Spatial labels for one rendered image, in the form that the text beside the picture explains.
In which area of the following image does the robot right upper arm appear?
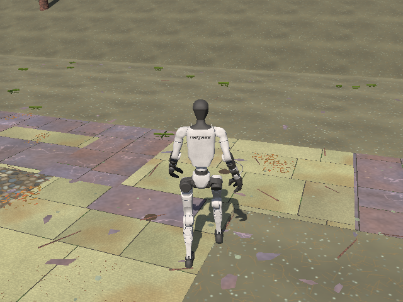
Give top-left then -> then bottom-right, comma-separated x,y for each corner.
214,126 -> 232,162

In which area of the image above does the left robot shin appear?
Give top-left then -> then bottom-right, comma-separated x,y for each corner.
183,215 -> 193,259

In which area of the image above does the humanoid robot torso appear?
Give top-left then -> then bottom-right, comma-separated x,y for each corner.
186,124 -> 216,189

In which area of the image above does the left robot forearm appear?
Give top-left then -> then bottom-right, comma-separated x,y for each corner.
169,151 -> 178,171

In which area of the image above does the right robot hand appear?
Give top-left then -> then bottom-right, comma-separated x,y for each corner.
229,177 -> 243,193

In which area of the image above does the robot left upper arm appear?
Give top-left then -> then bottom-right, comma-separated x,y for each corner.
171,126 -> 188,160

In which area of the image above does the left robot hand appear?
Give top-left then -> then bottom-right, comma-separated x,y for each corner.
169,167 -> 183,178

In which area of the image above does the right robot forearm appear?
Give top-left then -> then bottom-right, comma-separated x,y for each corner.
226,152 -> 241,180

